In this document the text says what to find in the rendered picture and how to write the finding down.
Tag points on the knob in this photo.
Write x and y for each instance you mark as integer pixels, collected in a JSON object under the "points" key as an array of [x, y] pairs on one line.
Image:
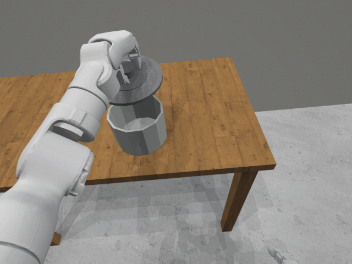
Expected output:
{"points": [[129, 69]]}

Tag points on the right robot hand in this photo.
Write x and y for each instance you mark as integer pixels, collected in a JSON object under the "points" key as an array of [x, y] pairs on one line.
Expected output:
{"points": [[281, 256]]}

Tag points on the pot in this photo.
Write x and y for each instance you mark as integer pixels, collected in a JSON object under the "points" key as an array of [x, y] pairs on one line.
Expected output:
{"points": [[139, 129]]}

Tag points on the table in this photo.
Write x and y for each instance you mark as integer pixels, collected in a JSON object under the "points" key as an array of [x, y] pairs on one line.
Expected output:
{"points": [[210, 123]]}

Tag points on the left robot hand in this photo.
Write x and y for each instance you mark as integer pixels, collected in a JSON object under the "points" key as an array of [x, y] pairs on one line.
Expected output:
{"points": [[128, 45]]}

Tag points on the lid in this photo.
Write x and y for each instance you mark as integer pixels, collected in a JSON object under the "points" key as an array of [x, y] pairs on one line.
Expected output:
{"points": [[144, 84]]}

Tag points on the robot left forearm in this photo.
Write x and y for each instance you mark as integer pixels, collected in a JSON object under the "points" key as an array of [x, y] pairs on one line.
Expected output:
{"points": [[78, 114]]}

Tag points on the robot left upper arm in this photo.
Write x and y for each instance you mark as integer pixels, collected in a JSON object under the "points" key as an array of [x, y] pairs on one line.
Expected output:
{"points": [[29, 210]]}

